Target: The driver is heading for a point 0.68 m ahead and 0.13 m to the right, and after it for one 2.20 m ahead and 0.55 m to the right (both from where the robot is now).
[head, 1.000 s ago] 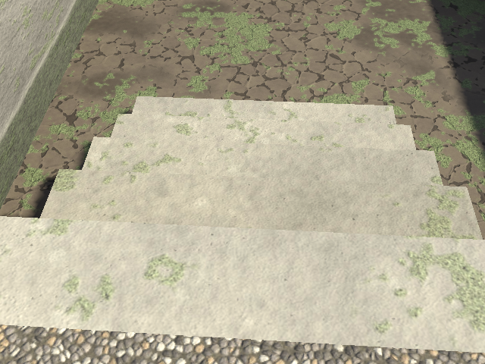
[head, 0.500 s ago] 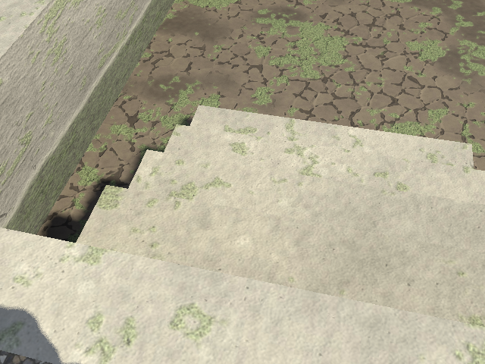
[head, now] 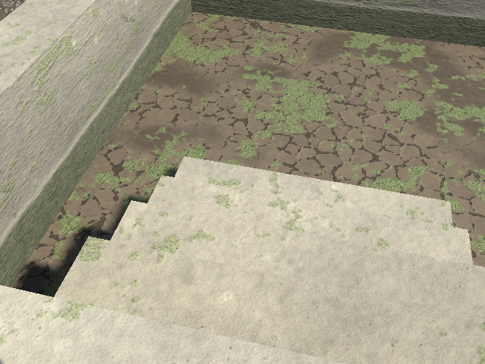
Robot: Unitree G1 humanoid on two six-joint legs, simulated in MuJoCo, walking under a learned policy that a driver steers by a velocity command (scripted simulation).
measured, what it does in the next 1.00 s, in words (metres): walks ahead: right foot, then left foot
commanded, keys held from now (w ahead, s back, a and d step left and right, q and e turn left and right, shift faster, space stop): w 0.50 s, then w+e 0.34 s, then e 0.16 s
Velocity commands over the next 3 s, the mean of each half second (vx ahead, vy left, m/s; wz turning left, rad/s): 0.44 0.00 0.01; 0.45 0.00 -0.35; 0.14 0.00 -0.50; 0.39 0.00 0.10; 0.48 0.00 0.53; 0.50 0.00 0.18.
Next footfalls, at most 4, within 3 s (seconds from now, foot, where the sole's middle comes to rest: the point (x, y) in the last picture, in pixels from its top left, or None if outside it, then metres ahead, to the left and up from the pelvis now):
0.10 right None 0.09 -0.11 -0.79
0.56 left None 0.42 0.07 -0.79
1.06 right None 0.50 -0.12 -0.79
1.60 left None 0.54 0.05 -0.79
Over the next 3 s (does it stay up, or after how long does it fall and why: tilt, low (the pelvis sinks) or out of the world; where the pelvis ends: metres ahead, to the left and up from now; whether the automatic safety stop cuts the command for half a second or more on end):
stays up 1.02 -0.17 -0.37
